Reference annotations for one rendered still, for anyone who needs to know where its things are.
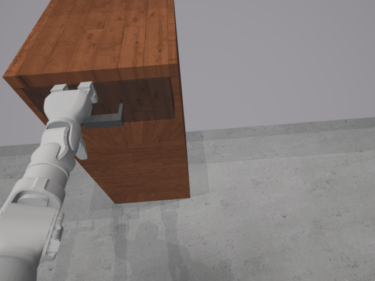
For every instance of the left robot upper arm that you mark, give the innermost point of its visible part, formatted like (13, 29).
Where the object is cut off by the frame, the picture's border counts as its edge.
(29, 235)

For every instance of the drawer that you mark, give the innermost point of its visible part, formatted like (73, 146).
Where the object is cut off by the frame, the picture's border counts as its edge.
(145, 99)

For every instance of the handle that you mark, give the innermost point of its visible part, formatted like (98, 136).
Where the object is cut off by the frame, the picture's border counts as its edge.
(104, 120)

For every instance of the robot left forearm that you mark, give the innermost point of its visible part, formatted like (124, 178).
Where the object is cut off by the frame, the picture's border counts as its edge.
(46, 176)

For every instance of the robot left hand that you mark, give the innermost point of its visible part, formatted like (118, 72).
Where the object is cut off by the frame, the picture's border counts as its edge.
(71, 104)

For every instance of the cabinet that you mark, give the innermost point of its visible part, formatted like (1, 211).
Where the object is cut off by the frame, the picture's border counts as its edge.
(77, 41)

